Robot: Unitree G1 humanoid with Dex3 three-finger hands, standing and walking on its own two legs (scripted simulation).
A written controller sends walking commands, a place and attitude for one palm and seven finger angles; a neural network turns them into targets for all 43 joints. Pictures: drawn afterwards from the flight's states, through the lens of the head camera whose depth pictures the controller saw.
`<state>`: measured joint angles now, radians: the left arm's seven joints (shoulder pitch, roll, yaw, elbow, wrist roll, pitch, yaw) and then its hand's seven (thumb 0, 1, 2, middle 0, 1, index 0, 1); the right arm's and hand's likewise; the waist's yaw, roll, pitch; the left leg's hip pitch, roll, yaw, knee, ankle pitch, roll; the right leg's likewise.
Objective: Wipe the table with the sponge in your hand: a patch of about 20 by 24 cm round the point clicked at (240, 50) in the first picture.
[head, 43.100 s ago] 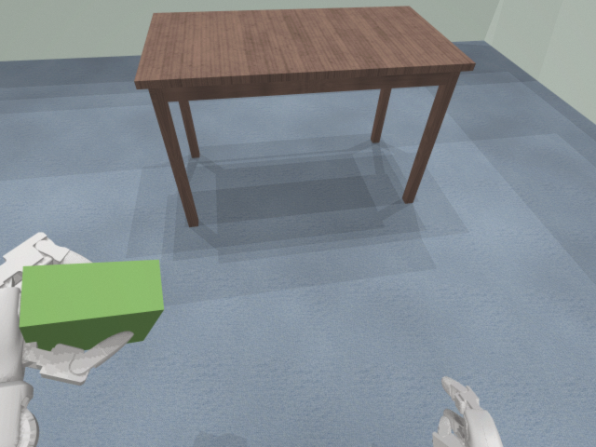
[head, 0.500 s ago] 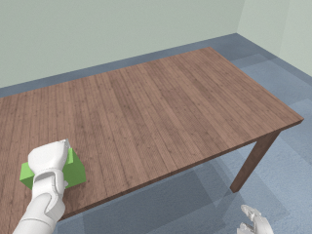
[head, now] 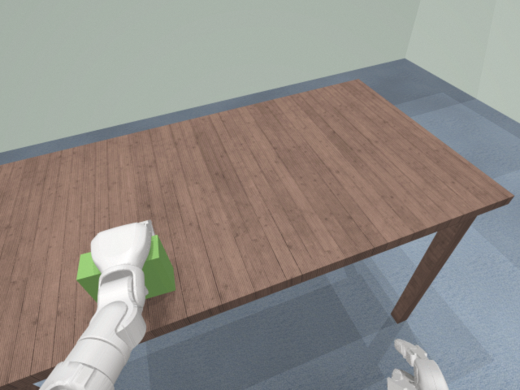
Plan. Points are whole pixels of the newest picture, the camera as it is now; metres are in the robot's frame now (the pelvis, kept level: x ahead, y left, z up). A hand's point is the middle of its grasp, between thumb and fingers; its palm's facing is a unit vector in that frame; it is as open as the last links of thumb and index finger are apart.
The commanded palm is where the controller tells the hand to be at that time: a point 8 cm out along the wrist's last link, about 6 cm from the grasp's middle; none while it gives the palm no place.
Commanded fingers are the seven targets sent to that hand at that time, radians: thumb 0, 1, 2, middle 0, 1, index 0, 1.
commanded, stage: slide across to the third lane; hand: left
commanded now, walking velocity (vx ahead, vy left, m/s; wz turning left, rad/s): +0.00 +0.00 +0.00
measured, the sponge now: (133, 278) +0.30 +0.27 -0.02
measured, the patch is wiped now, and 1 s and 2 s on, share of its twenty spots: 0.55 0.65 0.85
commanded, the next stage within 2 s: wipe forward along the third lane in 0.12 s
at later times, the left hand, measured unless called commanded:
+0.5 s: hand (145, 248) +0.34 +0.26 +0.02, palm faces -0.10 +0.00 -0.99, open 9.5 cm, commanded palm +0.32 +0.25 +0.05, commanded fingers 0.00 0.10 1.30 -1.20 -1.60 -1.20 -1.60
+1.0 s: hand (144, 224) +0.39 +0.28 +0.02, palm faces -0.13 +0.01 -0.99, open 9.5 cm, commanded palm +0.38 +0.27 +0.05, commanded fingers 0.00 0.10 1.30 -1.20 -1.60 -1.20 -1.60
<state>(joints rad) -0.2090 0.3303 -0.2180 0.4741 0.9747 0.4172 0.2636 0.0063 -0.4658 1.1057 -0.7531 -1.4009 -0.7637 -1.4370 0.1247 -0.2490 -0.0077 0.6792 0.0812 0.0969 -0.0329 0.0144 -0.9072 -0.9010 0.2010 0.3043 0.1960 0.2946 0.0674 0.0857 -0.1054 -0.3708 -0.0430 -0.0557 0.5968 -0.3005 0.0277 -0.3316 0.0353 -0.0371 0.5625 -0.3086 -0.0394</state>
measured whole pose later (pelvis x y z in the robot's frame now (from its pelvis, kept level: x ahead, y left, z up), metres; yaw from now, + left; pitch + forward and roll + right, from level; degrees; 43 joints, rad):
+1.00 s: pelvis -0.02 -0.02 -0.01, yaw -2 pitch +12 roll -1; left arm -0.64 0.49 -0.04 1.03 1.00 0.21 0.27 0.00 -0.50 1.11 -0.80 -1.35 -0.81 -1.39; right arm 0.26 -0.28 -0.02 0.73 0.07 0.11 -0.05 0.01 -0.91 -0.90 0.20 0.30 0.20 0.29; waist -0.04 0.06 -0.13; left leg -0.60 0.00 -0.05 0.69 -0.30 0.01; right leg -0.56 0.08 -0.03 0.63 -0.29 -0.06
